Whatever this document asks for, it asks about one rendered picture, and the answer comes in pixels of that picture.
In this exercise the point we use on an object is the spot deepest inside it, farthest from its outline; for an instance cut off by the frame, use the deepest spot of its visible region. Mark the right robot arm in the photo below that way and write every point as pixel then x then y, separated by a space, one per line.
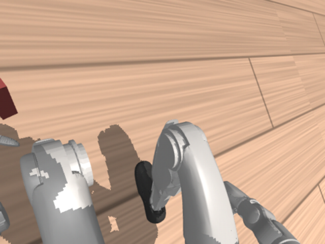
pixel 263 224

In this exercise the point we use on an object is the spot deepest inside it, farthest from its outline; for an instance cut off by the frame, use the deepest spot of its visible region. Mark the left robot arm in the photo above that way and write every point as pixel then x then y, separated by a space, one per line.
pixel 4 219

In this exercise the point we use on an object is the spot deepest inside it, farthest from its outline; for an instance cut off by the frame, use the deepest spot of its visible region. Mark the left robot hand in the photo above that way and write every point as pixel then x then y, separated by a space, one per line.
pixel 7 141

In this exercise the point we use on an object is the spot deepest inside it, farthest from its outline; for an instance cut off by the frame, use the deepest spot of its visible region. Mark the right robot foot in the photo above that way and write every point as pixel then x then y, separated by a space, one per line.
pixel 143 177

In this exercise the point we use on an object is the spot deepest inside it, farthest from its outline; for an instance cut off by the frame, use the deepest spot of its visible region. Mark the right robot hand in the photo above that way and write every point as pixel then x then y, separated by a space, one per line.
pixel 236 196

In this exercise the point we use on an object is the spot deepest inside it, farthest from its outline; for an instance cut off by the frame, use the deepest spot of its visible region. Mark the carton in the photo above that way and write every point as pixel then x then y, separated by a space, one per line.
pixel 7 107

